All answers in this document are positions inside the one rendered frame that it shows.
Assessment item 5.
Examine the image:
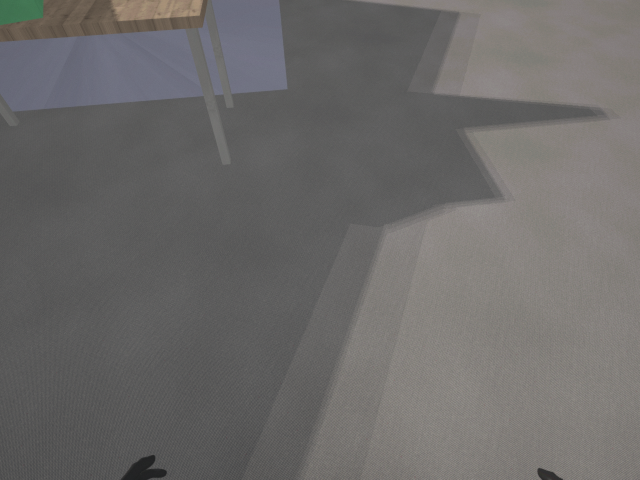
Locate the left robot hand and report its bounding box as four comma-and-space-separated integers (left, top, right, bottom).
121, 455, 167, 480

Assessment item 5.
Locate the carton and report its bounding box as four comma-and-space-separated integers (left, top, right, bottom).
0, 0, 43, 25

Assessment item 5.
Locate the table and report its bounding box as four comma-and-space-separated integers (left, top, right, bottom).
0, 0, 234, 165

